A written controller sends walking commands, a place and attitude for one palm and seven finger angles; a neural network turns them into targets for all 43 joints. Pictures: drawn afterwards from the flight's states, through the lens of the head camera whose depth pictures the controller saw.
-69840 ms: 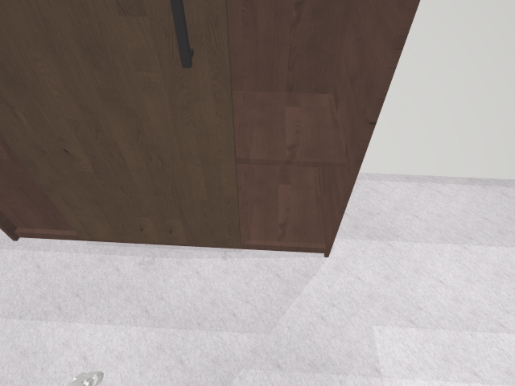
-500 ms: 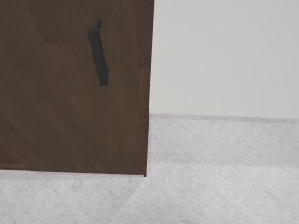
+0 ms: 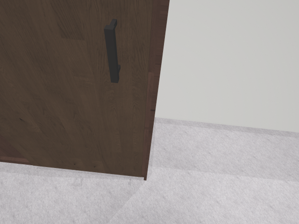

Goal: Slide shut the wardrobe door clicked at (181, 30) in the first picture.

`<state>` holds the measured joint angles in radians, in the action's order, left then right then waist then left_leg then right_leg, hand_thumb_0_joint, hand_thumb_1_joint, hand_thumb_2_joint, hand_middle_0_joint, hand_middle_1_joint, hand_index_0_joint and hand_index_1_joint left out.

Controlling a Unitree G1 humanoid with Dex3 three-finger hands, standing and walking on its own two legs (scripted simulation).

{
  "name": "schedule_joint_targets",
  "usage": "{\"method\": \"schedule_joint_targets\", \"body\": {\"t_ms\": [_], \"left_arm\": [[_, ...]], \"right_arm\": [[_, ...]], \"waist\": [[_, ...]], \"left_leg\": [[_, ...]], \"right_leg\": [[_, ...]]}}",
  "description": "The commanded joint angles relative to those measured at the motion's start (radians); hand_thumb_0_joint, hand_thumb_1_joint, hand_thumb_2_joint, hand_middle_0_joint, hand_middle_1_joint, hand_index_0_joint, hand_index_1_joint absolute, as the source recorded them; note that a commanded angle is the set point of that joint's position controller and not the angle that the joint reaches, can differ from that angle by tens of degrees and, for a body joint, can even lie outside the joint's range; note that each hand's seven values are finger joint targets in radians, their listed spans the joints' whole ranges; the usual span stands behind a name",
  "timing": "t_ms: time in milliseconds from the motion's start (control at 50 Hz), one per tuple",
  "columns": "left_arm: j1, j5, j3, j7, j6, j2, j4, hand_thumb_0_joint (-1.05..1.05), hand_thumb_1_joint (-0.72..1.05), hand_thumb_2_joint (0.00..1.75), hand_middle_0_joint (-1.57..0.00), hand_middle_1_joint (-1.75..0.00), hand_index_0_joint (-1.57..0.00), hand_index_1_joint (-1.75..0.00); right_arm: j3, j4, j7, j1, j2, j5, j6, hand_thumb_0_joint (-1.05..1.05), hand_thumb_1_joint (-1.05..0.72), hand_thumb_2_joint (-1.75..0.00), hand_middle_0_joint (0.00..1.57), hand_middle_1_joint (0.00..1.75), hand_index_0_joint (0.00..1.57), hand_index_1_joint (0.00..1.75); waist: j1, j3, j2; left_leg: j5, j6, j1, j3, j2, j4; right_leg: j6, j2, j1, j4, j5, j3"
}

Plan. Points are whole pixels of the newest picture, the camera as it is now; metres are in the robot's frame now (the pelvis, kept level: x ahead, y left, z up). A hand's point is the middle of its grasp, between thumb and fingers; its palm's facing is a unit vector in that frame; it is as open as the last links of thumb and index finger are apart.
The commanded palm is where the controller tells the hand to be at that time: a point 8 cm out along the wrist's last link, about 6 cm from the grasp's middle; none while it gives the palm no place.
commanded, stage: come to a stop and stand still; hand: left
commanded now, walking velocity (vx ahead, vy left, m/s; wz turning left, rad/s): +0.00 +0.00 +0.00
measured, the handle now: (114, 52) +0.48 +0.14 +0.21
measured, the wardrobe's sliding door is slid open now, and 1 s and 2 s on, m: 0.02 0.02 0.02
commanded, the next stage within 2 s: look again from close up in 0.96 s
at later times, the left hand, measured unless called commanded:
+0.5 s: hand out of the picture -0.01 +0.17 -0.17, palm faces -0.01 -0.98 -0.20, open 7.4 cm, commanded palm none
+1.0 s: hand out of the picture +0.02 +0.18 -0.17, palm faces -0.04 -0.98 -0.20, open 7.4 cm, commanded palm none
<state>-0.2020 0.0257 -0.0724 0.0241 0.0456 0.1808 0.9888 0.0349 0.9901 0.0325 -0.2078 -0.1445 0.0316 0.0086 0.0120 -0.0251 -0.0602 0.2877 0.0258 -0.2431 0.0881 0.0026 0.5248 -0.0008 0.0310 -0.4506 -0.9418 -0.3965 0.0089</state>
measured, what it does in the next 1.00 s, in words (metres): steps on the spot: right foot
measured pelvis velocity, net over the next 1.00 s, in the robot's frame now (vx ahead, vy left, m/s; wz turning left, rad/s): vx -0.01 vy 0.00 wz -0.05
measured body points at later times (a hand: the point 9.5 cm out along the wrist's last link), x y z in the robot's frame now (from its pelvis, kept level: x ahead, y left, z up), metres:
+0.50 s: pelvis -0.02 +0.00 +0.00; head -0.02 -0.01 +0.45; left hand -0.01 +0.22 -0.15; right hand -0.02 -0.23 -0.16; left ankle -0.01 +0.11 -0.73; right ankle -0.03 -0.11 -0.73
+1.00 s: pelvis -0.01 +0.00 +0.01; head +0.00 +0.00 +0.46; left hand +0.02 +0.23 -0.15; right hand +0.00 -0.23 -0.15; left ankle -0.01 +0.11 -0.73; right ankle -0.03 -0.11 -0.73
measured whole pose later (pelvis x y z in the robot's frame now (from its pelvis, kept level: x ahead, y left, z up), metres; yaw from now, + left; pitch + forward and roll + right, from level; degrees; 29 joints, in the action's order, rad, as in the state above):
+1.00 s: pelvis -0.01 +0.00 +0.01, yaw -3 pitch +0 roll +1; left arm -0.28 0.01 0.01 0.03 -0.02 0.18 1.08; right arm -0.01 1.11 0.02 -0.26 -0.17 0.02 -0.02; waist 0.00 -0.01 -0.01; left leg 0.26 0.01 -0.18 0.09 0.01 0.46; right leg 0.01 0.01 -0.18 -0.48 -0.29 0.01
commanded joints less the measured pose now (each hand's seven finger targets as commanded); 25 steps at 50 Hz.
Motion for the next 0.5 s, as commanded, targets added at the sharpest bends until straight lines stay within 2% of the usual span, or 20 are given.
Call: {"method": "schedule_joint_targets", "body": {"t_ms": [0,20,40,60,80,100,120,140,160,180,200,220,240,260,300,340,360,420,460,480], "left_arm": [[-0.085,0.0,0.016,0.003,-0.027,0.014,-0.039,0.0,0.9,0.9,-0.2,-0.3,-0.2,-0.3],[-0.09,-0.001,0.021,0.004,-0.035,0.012,-0.037,0.0,0.9,0.9,-0.2,-0.3,-0.2,-0.3],[-0.106,-0.003,0.021,0.005,-0.044,0.024,-0.026,0.0,0.9,0.9,-0.2,-0.3,-0.2,-0.3],[-0.147,-0.003,0.023,0.007,-0.057,0.037,-0.008,0.0,0.9,0.9,-0.2,-0.3,-0.2,-0.3],[-0.163,-0.002,0.023,0.013,-0.071,0.078,0.01,0.0,0.9,0.9,-0.2,-0.3,-0.2,-0.3],[-0.159,-0.004,0.025,0.015,-0.078,0.104,0.017,0.0,0.9,0.9,-0.2,-0.3,-0.2,-0.3],[-0.163,-0.004,0.028,0.014,-0.083,0.116,0.027,0.0,0.9,0.9,-0.2,-0.3,-0.2,-0.3],[-0.17,-0.007,0.031,0.016,-0.086,0.099,0.045,0.0,0.9,0.9,-0.2,-0.3,-0.2,-0.3],[-0.153,-0.009,0.035,0.016,-0.081,0.094,0.047,0.0,0.9,0.9,-0.2,-0.3,-0.2,-0.3],[-0.148,-0.011,0.04,0.015,-0.079,0.085,0.049,0.0,0.9,0.9,-0.2,-0.3,-0.2,-0.3],[-0.231,0.003,0.043,0.054,-0.089,0.083,0.061,0.0,0.9,0.9,-0.2,-0.3,-0.2,-0.3],[-0.16,0.0,0.046,0.047,-0.094,0.134,0.005,0.0,0.9,0.9,-0.2,-0.3,-0.2,-0.3],[-0.127,-0.003,0.042,0.041,-0.094,0.142,-0.017,0.0,0.9,0.9,-0.2,-0.3,-0.2,-0.3],[-0.123,-0.006,0.045,0.036,-0.095,0.137,-0.025,0.0,0.9,0.9,-0.2,-0.3,-0.2,-0.3],[-0.126,-0.009,0.05,0.03,-0.096,0.117,-0.027,0.0,0.9,0.9,-0.2,-0.3,-0.2,-0.3],[-0.127,-0.009,0.057,0.026,-0.085,0.102,-0.023,0.0,0.9,0.9,-0.2,-0.3,-0.2,-0.3],[-0.14,-0.01,0.06,0.023,-0.083,0.095,-0.017,0.0,0.9,0.9,-0.2,-0.3,-0.2,-0.3],[-0.158,-0.013,0.065,0.018,-0.078,0.088,-0.002,0.0,0.9,0.9,-0.2,-0.3,-0.2,-0.3],[-0.155,-0.013,0.066,0.017,-0.075,0.091,0.0,0.0,0.9,0.9,-0.2,-0.3,-0.2,-0.3],[-0.156,-0.014,0.066,0.017,-0.075,0.092,0.003,0.0,0.9,0.9,-0.2,-0.3,-0.2,-0.3]], "right_arm": [[0.029,-0.033,0.008,-0.038,-0.143,-0.002,-0.021,0.0,-0.9,-0.9,0.2,0.3,0.2,0.3],[0.03,-0.025,0.008,-0.058,-0.151,-0.003,-0.021,0.0,-0.9,-0.9,0.2,0.3,0.2,0.3],[0.033,-0.015,0.007,-0.07,-0.157,-0.009,-0.022,0.0,-0.9,-0.9,0.2,0.3,0.2,0.3],[0.031,-0.009,0.006,-0.072,-0.159,-0.015,-0.027,0.0,-0.9,-0.9,0.2,0.3,0.2,0.3],[0.028,-0.005,0.003,-0.077,-0.131,-0.025,-0.033,0.0,-0.9,-0.9,0.2,0.3,0.2,0.3],[0.02,-0.01,0.0,-0.077,-0.1,-0.03,-0.034,0.0,-0.9,-0.9,0.2,0.3,0.2,0.3],[0.015,-0.004,-0.002,-0.067,-0.091,-0.027,-0.032,0.0,-0.9,-0.9,0.2,0.3,0.2,0.3],[0.01,0.008,-0.001,-0.059,-0.073,-0.023,-0.02,0.0,-0.9,-0.9,0.2,0.3,0.2,0.3],[0.011,0.016,-0.002,-0.054,-0.076,-0.023,-0.012,0.0,-0.9,-0.9,0.2,0.3,0.2,0.3],[0.007,0.03,-0.003,-0.054,-0.076,-0.022,-0.011,0.0,-0.9,-0.9,0.2,0.3,0.2,0.3],[0.016,-0.038,-0.015,0.015,-0.137,-0.023,-0.022,0.0,-0.9,-0.9,0.2,0.3,0.2,0.3],[0.006,-0.052,-0.024,-0.043,-0.081,-0.025,-0.008,0.0,-0.9,-0.9,0.2,0.3,0.2,0.3],[-0.001,-0.047,-0.032,-0.045,-0.085,-0.019,-0.001,0.0,-0.9,-0.9,0.2,0.3,0.2,0.3],[0.0,-0.048,-0.032,-0.058,-0.084,-0.017,-0.004,0.0,-0.9,-0.9,0.2,0.3,0.2,0.3],[-0.007,-0.037,-0.03,-0.1,-0.095,-0.015,-0.015,0.0,-0.9,-0.9,0.2,0.3,0.2,0.3],[-0.012,-0.028,-0.028,-0.111,-0.103,-0.014,-0.022,0.0,-0.9,-0.9,0.2,0.3,0.2,0.3],[-0.015,-0.025,-0.026,-0.104,-0.109,-0.013,-0.026,0.0,-0.9,-0.9,0.2,0.3,0.2,0.3],[-0.02,-0.015,-0.021,-0.103,-0.12,-0.014,-0.03,0.0,-0.9,-0.9,0.2,0.3,0.2,0.3],[-0.024,0.001,-0.019,-0.113,-0.124,-0.013,-0.034,0.0,-0.9,-0.9,0.2,0.3,0.2,0.3],[-0.025,0.007,-0.018,-0.115,-0.122,-0.013,-0.035,0.0,-0.9,-0.9,0.2,0.3,0.2,0.3]], "waist": [[-0.001,0.0,0.202],[-0.008,0.026,0.187],[-0.006,0.036,0.168],[0.01,0.065,0.138],[-0.002,0.074,0.055],[-0.023,0.073,-0.017],[-0.018,0.072,-0.041],[-0.02,0.082,-0.132],[-0.02,0.039,-0.143],[-0.023,0.02,-0.114],[0.01,-0.025,-0.09],[-0.036,0.041,-0.105],[-0.033,0.054,-0.002],[-0.047,0.007,0.027],[-0.053,-0.028,0.052],[-0.039,-0.056,0.086],[-0.029,-0.061,0.083],[-0.015,-0.066,0.046],[-0.01,-0.066,0.082],[-0.007,-0.064,0.067]], "left_leg": [[-0.331,0.148,0.068,-0.186,0.235,-0.199],[-0.418,0.145,0.126,-0.187,0.233,-0.167],[-0.481,0.131,0.136,-0.175,0.227,-0.128],[-0.478,0.094,0.139,-0.155,0.195,-0.079],[-0.393,0.037,0.101,-0.115,0.141,-0.032],[-0.243,-0.002,0.062,-0.078,0.101,-0.053],[-0.199,-0.016,0.064,-0.057,0.08,-0.06],[-0.14,-0.03,0.06,-0.043,0.062,-0.049],[-0.077,-0.036,0.054,-0.04,0.058,-0.064],[-0.095,-0.035,0.081,-0.046,0.064,-0.087],[-0.052,-0.041,0.022,-0.035,0.077,0.081],[0.082,-0.026,-0.013,-0.053,0.055,0.079],[0.051,-0.025,0.035,-0.038,0.045,0.057],[0.023,-0.02,0.037,-0.047,0.038,0.039],[-0.026,-0.008,0.03,-0.073,0.059,-0.02],[-0.032,0.003,-0.003,-0.1,0.081,-0.072],[-0.035,0.01,-0.018,-0.116,0.088,-0.089],[-0.002,0.012,-0.043,-0.12,0.091,-0.121],[-0.008,0.015,-0.052,-0.131,0.099,-0.145],[-0.016,0.015,-0.053,-0.13,0.099,-0.144]], "right_leg": [[-0.021,0.012,0.037,0.168,-0.053,0.018],[-0.024,0.01,0.065,0.279,-0.042,0.027],[-0.025,0.008,0.124,0.402,0.039,0.031],[-0.024,0.014,0.205,0.549,0.193,0.024],[0.0,0.071,0.269,0.593,0.392,-0.068],[0.036,0.159,0.281,0.564,0.563,-0.139],[0.061,0.187,0.29,0.538,0.702,-0.151],[0.069,0.175,0.286,0.535,0.707,-0.16],[0.076,0.179,0.248,0.562,0.619,-0.159],[0.077,0.163,0.207,0.578,0.532,-0.151],[0.014,0.157,0.217,0.565,0.757,-0.228],[0.053,0.184,0.216,0.605,0.415,-0.206],[0.091,0.174,0.179,0.619,0.193,-0.215],[0.095,0.147,0.122,0.62,0.075,-0.205],[0.083,0.103,0.097,0.593,0.054,-0.162],[0.067,0.066,0.108,0.564,0.02,-0.111],[0.06,0.05,0.122,0.55,0.034,-0.105],[0.053,0.049,0.152,0.552,0.036,-0.102],[0.051,0.043,0.173,0.54,0.067,-0.091],[0.05,0.043,0.183,0.538,0.084,-0.091]]}}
